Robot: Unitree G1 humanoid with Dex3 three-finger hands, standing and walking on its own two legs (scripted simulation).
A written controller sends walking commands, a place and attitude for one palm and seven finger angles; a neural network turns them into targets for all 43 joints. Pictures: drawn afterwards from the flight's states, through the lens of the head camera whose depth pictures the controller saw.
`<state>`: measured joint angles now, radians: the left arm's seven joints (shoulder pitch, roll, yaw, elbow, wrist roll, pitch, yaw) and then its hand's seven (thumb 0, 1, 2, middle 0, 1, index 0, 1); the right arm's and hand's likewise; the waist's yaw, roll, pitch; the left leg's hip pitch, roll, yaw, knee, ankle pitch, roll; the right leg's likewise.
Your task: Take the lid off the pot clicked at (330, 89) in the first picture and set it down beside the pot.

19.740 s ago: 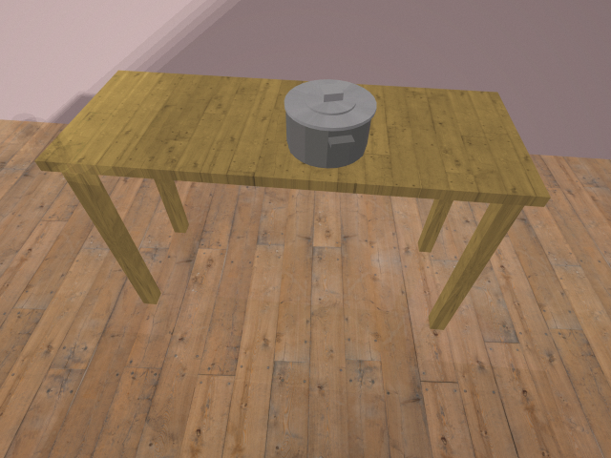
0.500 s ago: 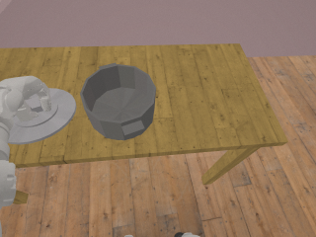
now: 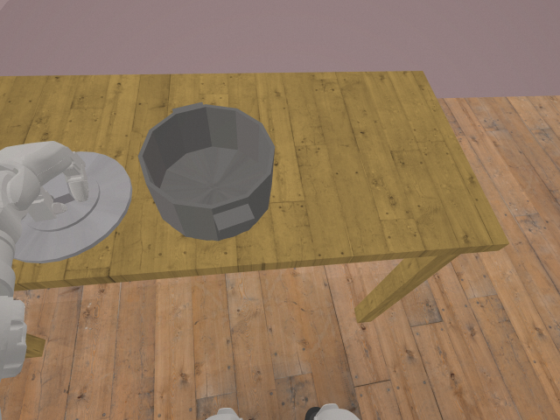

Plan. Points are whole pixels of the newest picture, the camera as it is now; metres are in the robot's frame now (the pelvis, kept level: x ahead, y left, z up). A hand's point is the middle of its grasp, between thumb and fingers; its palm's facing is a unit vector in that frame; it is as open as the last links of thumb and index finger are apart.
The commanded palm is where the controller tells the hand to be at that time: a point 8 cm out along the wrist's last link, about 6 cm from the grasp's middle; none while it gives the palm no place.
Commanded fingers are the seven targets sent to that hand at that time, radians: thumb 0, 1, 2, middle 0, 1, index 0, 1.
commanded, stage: open the fingers wide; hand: left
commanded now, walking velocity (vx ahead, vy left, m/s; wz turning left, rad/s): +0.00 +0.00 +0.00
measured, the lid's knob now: (54, 192) +0.46 +0.33 +0.00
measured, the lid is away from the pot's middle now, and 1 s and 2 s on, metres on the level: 0.24 0.24 0.24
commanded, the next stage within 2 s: raise the empty hand in 0.90 s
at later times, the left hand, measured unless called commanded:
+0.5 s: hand (46, 198) +0.43 +0.32 +0.03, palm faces -0.47 -0.10 -0.87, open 8.3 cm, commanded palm +0.46 +0.32 +0.08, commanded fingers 0.00 0.11 0.56 -0.35 -0.95 -0.38 -0.96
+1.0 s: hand (52, 192) +0.44 +0.32 +0.02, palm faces -0.46 -0.10 -0.88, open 11.0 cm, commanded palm +0.45 +0.31 +0.08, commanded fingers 0.00 0.03 0.55 -0.32 -0.92 -0.32 -0.92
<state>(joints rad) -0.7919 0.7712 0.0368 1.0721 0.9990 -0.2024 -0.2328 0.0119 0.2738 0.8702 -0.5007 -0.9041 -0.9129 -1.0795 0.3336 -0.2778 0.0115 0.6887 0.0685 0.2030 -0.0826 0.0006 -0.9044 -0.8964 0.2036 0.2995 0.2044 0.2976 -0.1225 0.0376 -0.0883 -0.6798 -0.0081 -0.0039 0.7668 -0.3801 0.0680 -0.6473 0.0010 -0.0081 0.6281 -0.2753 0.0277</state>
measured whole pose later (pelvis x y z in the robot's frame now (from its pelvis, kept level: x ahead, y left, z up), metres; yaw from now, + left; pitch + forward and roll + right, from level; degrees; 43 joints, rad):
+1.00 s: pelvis +0.00 +0.01 +0.00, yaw +0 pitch +17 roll -4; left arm -0.80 0.75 0.02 1.07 1.00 -0.17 -0.22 0.00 0.05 0.53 -0.33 -0.93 -0.32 -0.93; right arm 0.34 -0.27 0.01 0.68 0.07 0.21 -0.06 0.00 -0.90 -0.90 0.20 0.30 0.20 0.30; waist -0.12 0.04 -0.10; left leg -0.67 -0.01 0.00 0.76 -0.38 0.08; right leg -0.64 0.00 0.00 0.62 -0.28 0.02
